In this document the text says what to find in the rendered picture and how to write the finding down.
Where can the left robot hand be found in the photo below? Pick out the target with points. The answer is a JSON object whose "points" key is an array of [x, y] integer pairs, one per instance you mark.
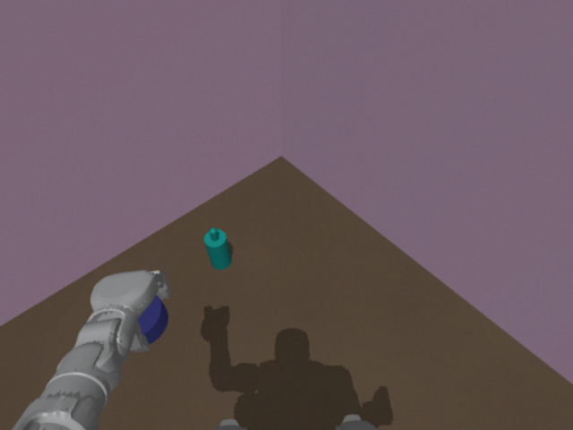
{"points": [[133, 290]]}

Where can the left robot arm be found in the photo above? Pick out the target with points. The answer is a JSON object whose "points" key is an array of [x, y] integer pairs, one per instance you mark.
{"points": [[79, 390]]}

